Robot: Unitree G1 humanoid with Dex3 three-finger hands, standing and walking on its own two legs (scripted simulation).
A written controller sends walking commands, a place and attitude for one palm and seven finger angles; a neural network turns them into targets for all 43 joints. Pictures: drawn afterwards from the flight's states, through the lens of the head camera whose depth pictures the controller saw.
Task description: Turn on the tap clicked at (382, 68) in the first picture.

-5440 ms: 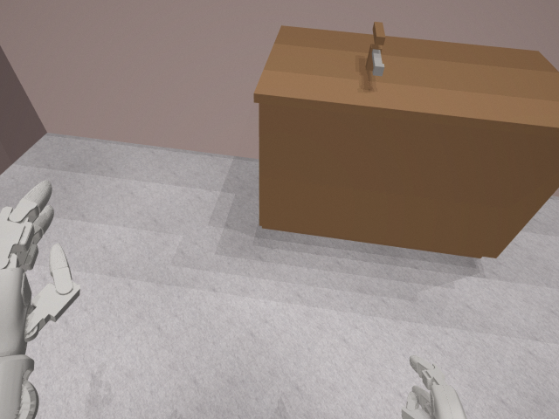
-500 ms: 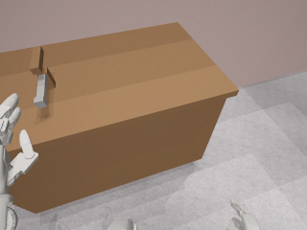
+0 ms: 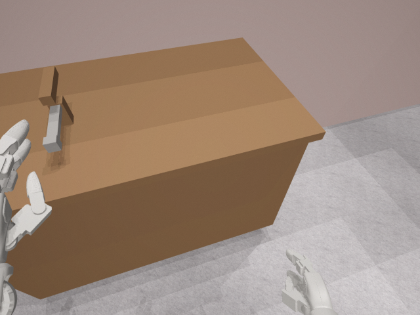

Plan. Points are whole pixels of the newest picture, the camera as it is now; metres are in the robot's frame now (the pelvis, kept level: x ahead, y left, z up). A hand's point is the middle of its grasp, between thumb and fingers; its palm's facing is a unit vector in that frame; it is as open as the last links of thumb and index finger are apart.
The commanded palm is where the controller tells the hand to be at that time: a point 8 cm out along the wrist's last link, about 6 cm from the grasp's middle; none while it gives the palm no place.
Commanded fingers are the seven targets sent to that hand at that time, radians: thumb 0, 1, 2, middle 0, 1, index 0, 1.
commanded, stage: come to a stop and stand still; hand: left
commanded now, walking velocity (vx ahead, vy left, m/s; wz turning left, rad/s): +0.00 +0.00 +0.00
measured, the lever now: (52, 143) +0.44 +0.40 +0.04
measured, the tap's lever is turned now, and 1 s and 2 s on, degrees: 0 0 0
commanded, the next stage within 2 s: look again from close up in 0.52 s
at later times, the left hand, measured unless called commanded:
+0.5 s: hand (53, 230) +0.19 +0.22 +0.16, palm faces +0.38 -0.84 -0.39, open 7.5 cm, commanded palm +0.14 +0.27 +0.18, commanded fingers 0.00 0.90 0.90 -0.20 -0.30 -0.20 -0.30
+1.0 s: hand (25, 200) +0.24 +0.29 +0.15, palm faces +0.35 -0.86 -0.38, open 7.5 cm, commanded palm +0.17 +0.32 +0.18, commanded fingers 0.00 0.90 0.90 -0.20 -0.30 -0.20 -0.30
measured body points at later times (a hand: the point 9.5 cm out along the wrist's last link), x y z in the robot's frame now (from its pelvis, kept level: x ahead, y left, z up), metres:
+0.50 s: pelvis -0.03 -0.01 +0.00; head -0.03 -0.01 +0.45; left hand +0.16 +0.26 +0.19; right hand +0.11 -0.26 -0.09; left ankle +0.02 +0.11 -0.73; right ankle +0.03 -0.10 -0.73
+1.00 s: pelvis +0.01 +0.04 +0.01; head +0.03 +0.06 +0.45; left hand +0.21 +0.34 +0.17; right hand +0.18 -0.18 -0.06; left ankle +0.02 +0.11 -0.73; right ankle +0.03 -0.10 -0.73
